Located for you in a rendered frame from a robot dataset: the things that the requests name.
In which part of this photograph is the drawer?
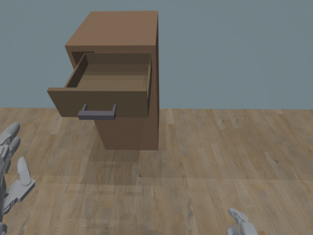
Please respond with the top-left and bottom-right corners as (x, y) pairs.
(47, 53), (152, 118)

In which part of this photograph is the robot left hand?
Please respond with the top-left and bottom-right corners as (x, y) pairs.
(0, 122), (35, 222)

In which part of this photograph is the handle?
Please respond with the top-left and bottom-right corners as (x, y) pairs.
(78, 104), (117, 120)

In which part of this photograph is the cabinet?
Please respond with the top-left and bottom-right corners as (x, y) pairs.
(65, 11), (159, 150)

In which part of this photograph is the robot right hand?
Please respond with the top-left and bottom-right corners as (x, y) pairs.
(227, 208), (259, 235)

